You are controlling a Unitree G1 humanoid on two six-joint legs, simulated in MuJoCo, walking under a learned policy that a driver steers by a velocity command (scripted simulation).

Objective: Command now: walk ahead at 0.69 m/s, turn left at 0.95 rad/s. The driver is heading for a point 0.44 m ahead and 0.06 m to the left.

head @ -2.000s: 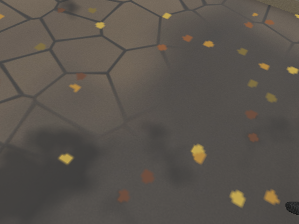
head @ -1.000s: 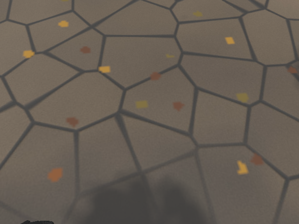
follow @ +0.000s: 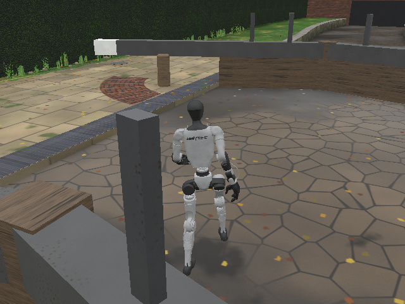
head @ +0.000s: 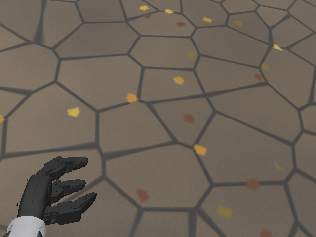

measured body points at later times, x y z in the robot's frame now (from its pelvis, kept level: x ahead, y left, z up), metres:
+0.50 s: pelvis +0.25 +0.03 -0.02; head +0.28 +0.09 +0.42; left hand +0.24 +0.35 -0.15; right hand +0.57 -0.15 -0.06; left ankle +0.31 +0.14 -0.74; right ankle +0.25 -0.15 -0.72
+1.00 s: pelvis +0.34 +0.03 +0.00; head +0.35 +0.03 +0.45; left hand +0.31 +0.31 -0.12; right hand +0.60 -0.10 -0.11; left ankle +0.31 +0.15 -0.73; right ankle +0.39 -0.08 -0.73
